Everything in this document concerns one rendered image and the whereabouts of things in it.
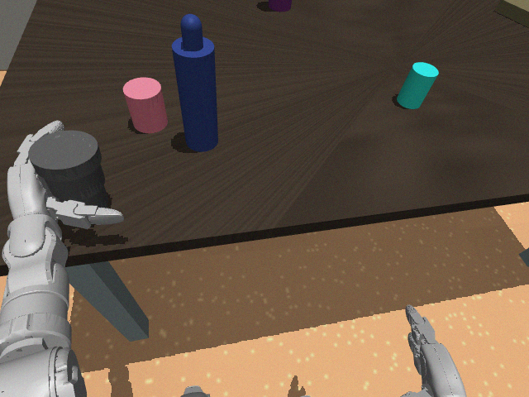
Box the left robot hand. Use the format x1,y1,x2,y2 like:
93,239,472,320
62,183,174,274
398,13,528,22
7,121,124,229

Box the table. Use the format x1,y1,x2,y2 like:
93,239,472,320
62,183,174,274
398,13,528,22
0,0,529,342

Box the left robot arm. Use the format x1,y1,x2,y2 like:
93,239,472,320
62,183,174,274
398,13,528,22
0,214,87,397

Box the right robot hand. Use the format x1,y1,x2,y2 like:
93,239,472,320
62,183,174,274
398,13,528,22
400,304,467,397

